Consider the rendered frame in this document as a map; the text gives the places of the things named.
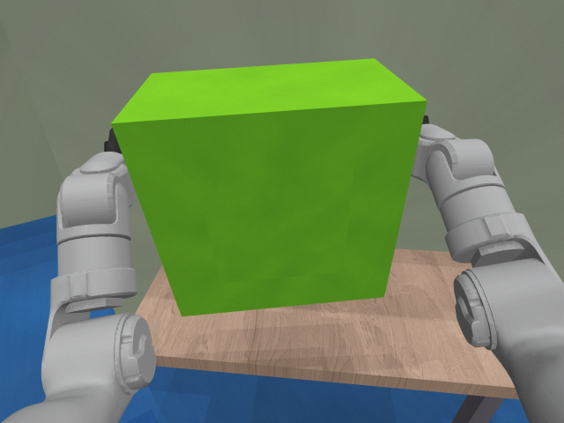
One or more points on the carton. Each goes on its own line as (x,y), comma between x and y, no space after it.
(273,186)

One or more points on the left robot forearm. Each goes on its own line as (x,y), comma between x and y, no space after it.
(93,237)

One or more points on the right robot forearm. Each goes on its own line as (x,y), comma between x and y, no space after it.
(482,224)

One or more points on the table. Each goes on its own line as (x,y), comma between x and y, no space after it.
(409,339)

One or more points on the right robot upper arm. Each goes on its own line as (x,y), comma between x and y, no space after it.
(516,310)

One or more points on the left robot hand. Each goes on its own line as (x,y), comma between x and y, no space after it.
(112,145)

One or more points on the left robot upper arm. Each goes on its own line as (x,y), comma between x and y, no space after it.
(92,370)

